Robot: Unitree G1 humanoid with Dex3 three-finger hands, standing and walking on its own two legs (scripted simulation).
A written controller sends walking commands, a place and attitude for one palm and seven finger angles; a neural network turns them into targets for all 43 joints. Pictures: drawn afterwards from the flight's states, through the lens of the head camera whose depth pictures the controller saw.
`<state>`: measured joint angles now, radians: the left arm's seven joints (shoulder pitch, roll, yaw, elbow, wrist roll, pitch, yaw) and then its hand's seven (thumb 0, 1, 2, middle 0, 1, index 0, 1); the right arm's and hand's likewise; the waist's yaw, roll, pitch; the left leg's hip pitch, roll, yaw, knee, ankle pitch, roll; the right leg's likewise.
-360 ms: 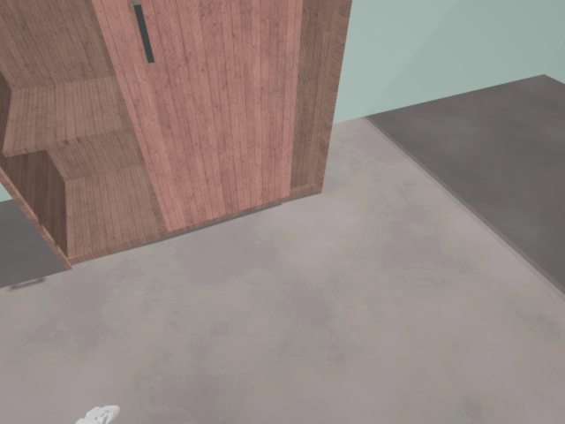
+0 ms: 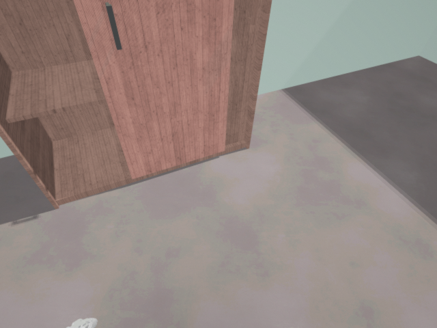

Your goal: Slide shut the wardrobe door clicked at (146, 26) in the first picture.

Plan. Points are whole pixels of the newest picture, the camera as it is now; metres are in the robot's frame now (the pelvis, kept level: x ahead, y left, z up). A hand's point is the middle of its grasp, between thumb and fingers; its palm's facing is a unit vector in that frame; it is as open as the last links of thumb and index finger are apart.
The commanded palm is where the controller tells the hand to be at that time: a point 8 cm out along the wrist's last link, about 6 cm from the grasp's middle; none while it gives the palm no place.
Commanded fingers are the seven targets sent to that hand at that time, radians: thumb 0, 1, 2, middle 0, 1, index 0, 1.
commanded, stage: stand and wait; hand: right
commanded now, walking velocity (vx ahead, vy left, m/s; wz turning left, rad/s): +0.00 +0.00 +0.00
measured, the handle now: (113, 26) +1.03 +0.44 +0.12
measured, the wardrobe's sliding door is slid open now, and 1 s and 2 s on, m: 0.41 0.41 0.41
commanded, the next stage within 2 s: look at it before walking up in 0.46 s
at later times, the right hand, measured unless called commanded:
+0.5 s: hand out of the picture +0.07 -0.25 -0.15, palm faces -0.03 +0.94 -0.34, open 7.4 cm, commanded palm none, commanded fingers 0.00 -0.90 -0.90 0.20 0.30 0.20 0.30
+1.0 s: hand out of the picture +0.08 -0.24 -0.15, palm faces -0.03 +0.94 -0.34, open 7.4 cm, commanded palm none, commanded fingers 0.00 -0.90 -0.90 0.20 0.30 0.20 0.30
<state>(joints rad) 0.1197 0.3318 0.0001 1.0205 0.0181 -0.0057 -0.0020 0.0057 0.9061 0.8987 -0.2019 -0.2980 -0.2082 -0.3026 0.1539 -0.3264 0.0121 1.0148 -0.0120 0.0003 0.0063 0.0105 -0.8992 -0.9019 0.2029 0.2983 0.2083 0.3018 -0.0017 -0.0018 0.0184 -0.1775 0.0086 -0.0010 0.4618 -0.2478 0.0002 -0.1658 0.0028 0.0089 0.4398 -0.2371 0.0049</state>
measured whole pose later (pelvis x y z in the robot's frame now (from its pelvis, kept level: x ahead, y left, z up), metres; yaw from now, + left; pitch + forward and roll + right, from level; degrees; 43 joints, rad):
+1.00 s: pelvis +0.01 +0.00 +0.00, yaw +0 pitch -2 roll +0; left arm 0.12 0.34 0.00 1.10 0.01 -0.01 0.00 0.01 0.91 0.90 -0.20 -0.30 -0.21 -0.30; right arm 0.14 -0.34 0.00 1.08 -0.01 -0.01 0.00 0.01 -0.90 -0.90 0.20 0.30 0.21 0.30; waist 0.00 0.00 0.03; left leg -0.14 0.00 0.00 0.39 -0.21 0.01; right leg -0.13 -0.01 0.01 0.37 -0.21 0.01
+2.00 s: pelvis +0.14 +0.06 +0.00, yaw +23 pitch +0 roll +1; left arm 0.16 0.21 0.06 0.93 0.03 -0.02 -0.02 0.01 0.91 0.90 -0.20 -0.30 -0.20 -0.30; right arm 0.35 -0.19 -0.05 1.00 -0.03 -0.03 0.02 0.01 -0.90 -0.90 0.20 0.30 0.21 0.30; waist -0.02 0.00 0.02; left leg -0.19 -0.04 -0.02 0.44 -0.26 0.03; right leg -0.55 -0.12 -0.07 0.92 -0.27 0.06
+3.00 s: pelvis +0.36 +0.11 -0.01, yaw +45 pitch -1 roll +2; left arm 0.28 0.14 0.05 1.03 0.02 0.04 0.02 0.02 0.94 0.90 -0.20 -0.30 -0.20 -0.30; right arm 0.16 -0.15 -0.04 0.97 -0.02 0.00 -0.03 0.00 -0.91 -0.90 0.20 0.30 0.21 0.30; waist 0.05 -0.02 0.01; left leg -0.24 0.01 0.18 0.55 -0.29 0.05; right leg -0.41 -0.11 -0.04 0.98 -0.45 0.04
